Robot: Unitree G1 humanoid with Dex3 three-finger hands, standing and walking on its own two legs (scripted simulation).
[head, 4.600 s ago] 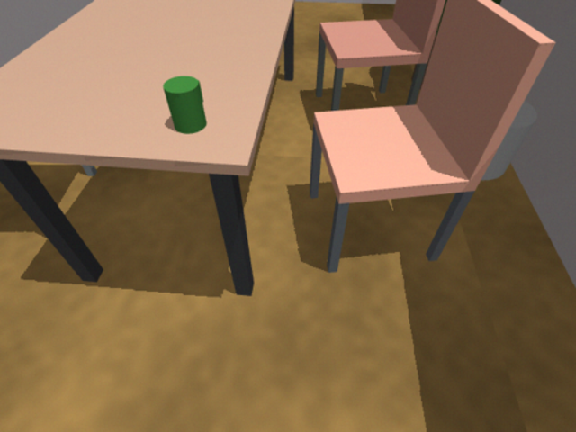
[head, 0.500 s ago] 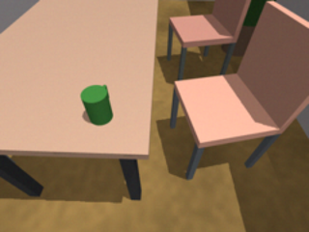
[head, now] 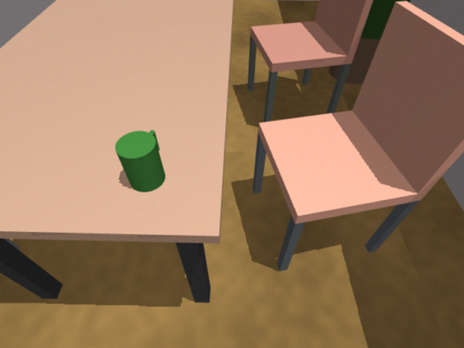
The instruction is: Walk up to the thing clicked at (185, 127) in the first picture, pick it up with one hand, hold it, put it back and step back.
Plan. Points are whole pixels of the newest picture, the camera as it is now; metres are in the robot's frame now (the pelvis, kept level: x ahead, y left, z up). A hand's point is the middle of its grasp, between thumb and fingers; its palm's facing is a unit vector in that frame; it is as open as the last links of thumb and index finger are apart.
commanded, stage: stand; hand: left
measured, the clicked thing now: (145, 156) +0.49 +0.20 +0.03
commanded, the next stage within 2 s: rise first in 1.70 s
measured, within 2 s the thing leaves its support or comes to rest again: neither
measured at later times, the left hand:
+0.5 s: hand out of the picture +0.04 +0.27 -0.16, palm faces -0.01 -0.94 -0.34, open 7.4 cm
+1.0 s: hand out of the picture +0.05 +0.26 -0.16, palm faces -0.01 -0.94 -0.34, open 7.4 cm
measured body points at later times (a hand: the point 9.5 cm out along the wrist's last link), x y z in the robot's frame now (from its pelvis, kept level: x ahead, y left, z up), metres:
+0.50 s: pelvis -0.01 +0.01 +0.00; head +0.00 +0.01 +0.45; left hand +0.05 +0.31 -0.13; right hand +0.07 -0.29 -0.13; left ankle +0.04 +0.15 -0.74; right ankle -0.07 -0.14 -0.74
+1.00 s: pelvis -0.01 +0.01 +0.00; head +0.00 +0.01 +0.45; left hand +0.06 +0.31 -0.13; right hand +0.07 -0.29 -0.13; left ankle +0.04 +0.15 -0.74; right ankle -0.07 -0.14 -0.74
